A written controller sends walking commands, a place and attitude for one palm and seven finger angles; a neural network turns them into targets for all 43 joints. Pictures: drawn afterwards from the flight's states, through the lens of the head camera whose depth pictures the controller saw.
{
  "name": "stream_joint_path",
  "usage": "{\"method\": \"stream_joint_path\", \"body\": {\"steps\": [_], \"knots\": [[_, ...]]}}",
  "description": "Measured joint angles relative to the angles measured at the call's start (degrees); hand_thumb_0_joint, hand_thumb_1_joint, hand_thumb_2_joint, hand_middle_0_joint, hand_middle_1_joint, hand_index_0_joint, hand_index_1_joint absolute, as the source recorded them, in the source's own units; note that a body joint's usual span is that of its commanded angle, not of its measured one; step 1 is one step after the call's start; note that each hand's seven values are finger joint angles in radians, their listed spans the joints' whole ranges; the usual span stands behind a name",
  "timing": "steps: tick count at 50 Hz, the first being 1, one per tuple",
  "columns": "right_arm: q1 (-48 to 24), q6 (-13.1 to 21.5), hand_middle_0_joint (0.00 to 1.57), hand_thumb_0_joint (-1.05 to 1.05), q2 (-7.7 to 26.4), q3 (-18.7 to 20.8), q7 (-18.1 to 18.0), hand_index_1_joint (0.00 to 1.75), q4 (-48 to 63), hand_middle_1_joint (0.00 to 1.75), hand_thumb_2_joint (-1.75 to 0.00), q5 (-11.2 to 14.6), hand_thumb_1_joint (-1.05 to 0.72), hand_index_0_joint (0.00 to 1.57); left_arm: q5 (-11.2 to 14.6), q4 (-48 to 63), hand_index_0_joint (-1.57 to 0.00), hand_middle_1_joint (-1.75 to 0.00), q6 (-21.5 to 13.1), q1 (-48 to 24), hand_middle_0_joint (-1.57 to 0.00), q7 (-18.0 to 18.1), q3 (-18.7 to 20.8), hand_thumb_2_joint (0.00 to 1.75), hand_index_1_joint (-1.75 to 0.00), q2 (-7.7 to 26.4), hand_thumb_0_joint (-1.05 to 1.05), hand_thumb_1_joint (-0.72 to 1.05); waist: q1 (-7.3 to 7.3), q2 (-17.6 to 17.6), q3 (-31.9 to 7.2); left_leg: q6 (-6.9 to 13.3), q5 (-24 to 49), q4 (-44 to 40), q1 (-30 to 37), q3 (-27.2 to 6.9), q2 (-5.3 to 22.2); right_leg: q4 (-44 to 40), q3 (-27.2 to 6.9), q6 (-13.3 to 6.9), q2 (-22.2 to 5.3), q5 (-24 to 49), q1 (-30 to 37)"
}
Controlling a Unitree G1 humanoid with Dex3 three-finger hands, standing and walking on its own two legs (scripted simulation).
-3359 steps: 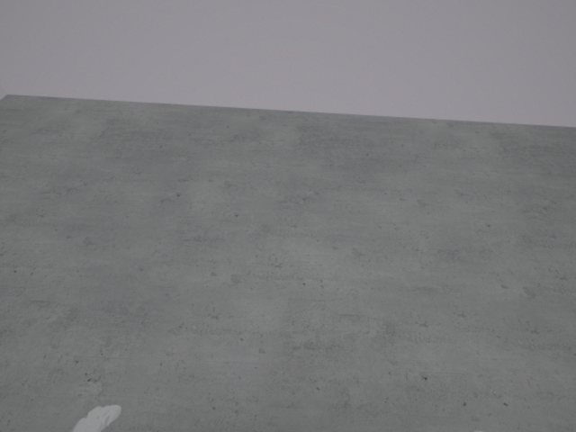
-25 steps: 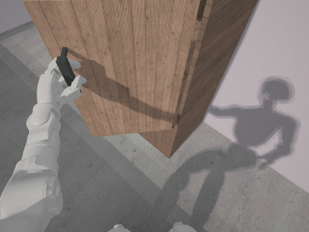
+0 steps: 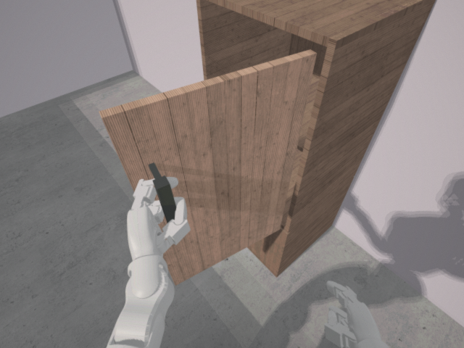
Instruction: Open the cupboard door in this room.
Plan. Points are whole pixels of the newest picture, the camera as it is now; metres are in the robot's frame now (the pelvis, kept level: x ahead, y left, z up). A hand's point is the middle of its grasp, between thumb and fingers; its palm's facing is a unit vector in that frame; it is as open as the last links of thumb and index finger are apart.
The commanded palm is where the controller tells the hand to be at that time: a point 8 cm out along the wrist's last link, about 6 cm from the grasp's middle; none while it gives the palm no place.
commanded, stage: pull the door open along its arc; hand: left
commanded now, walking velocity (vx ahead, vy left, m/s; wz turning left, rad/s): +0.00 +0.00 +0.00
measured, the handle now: (164, 197) +0.35 +0.14 +0.08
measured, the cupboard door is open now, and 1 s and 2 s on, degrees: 79 88 91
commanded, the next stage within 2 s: open thumb and fingers to let go in 0.28 s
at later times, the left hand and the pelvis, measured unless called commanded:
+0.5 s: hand (208, 244) +0.26 +0.05 +0.09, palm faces +0.33 -0.94 -0.01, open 6.3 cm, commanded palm +0.22 +0.10 +0.08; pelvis +0.00 -0.03 +0.00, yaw +3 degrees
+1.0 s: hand (200, 240) +0.27 +0.06 +0.09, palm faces +0.28 -0.96 +0.01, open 13.5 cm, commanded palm +0.23 +0.11 +0.08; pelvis -0.02 +0.01 +0.00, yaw +2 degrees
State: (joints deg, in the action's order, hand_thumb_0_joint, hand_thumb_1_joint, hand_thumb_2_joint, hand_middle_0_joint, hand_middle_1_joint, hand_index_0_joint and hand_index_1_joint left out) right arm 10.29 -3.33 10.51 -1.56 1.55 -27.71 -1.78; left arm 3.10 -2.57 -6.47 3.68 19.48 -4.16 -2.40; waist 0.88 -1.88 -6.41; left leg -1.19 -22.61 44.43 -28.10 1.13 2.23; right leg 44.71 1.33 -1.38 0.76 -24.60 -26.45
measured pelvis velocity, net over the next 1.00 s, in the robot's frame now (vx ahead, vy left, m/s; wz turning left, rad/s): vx -0.02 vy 0.01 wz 0.03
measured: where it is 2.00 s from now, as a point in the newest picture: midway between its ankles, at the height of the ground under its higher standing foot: outside the picture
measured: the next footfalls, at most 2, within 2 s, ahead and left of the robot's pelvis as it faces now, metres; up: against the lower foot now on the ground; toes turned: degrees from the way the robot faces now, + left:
none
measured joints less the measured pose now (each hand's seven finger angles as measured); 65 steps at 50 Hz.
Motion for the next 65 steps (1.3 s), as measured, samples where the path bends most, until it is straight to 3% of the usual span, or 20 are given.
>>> {"method": "stream_joint_path", "body": {"steps": [4,7,17,25,33,47,59,65], "knots": [[0.2,-1.4,0.20,0.01,-0.3,-0.2,-0.2,0.30,-0.2,0.30,-0.90,-0.9,-0.90,0.20,-3.1,2.6,-0.33,-1.25,2.4,2.6,-0.33,5.7,-2.8,0.74,-1.30,-1.7,0.02,0.67,0.10,-0.3,0.1,-0.6,0.2,-0.5,1.2,-0.9,0.1,-0.2,0.9,-0.6,0.1,-0.2,1.4],[1.1,-2.2,0.20,0.01,-0.2,0.0,-0.5,0.30,-0.8,0.30,-0.90,-1.2,-0.90,0.20,-4.3,4.4,-0.33,-1.25,3.2,5.0,-0.33,7.5,-4.4,0.74,-1.31,-2.7,0.02,0.67,0.23,-0.6,0.1,-1.0,0.3,-0.9,2.1,-1.3,0.2,-0.4,1.3,-1.0,0.2,-0.5,2.3],[3.5,-1.2,0.20,0.01,1.4,1.6,-0.6,0.30,-2.7,0.30,-0.90,-1.4,-0.90,0.20,-5.8,9.5,-0.33,-1.30,1.7,12.2,-0.32,7.8,-10.7,0.72,-1.33,-1.1,0.02,0.66,0.90,-1.2,1.4,-1.3,0.4,-1.2,3.7,-2.5,0.3,-0.3,2.5,-1.9,0.4,-1.1,4.2],[1.5,0.7,0.20,0.01,1.9,1.8,-1.7,0.30,-4.9,0.30,-0.90,-1.8,-0.91,0.20,-5.4,5.5,-0.35,-1.32,-0.2,8.0,-0.35,9.3,-10.9,0.76,-1.33,-1.5,0.01,0.63,0.19,-1.5,2.4,-1.0,0.7,-0.5,2.6,-3.3,-0.1,0.4,3.2,-1.9,0.1,-1.0,3.4],[0.0,0.8,0.20,0.01,0.7,1.0,-1.8,0.30,-4.5,0.30,-0.90,-1.7,-0.91,0.20,-5.5,3.0,-0.38,-1.30,-0.4,5.6,-0.37,8.7,-10.6,0.68,-1.30,-2.0,0.01,0.39,-0.61,-1.0,2.3,-1.0,1.5,-1.0,2.4,-3.2,-0.5,-0.1,3.1,-1.5,-0.3,-0.3,3.1],[-0.5,-0.5,0.20,0.01,-0.3,0.3,-1.3,0.30,-3.8,0.30,-0.90,-1.5,-0.90,0.20,-6.0,0.5,-0.36,-1.17,1.4,1.4,-0.34,10.0,-12.1,0.37,-1.17,-2.2,0.00,-0.34,-0.56,-0.4,2.4,0.1,1.0,1.0,1.3,-2.1,-0.9,0.3,2.0,0.0,-0.8,0.5,2.5],[-0.2,-1.7,0.20,0.01,-0.5,0.1,-0.8,0.30,-4.6,0.30,-0.90,-1.3,-0.90,0.20,-6.3,-1.3,-0.29,-0.73,3.8,-2.5,-0.28,12.1,-13.3,0.30,-0.73,-2.6,-0.01,-0.49,-0.39,-0.3,2.7,1.0,0.6,2.8,-0.1,-1.5,-1.2,1.3,1.4,0.8,-1.1,0.7,1.3],[-0.5,-1.8,0.20,0.01,-0.5,0.2,-0.6,0.30,-4.9,0.30,-0.90,-1.2,-0.90,0.20,-6.3,-1.9,-0.36,-0.62,4.3,-3.6,-0.35,11.9,-13.0,0.30,-0.62,-2.8,-0.02,-0.50,-0.67,-0.4,2.8,1.1,0.7,3.1,-0.5,-1.5,-1.2,1.4,1.5,0.9,-1.1,0.9,1.1]]}}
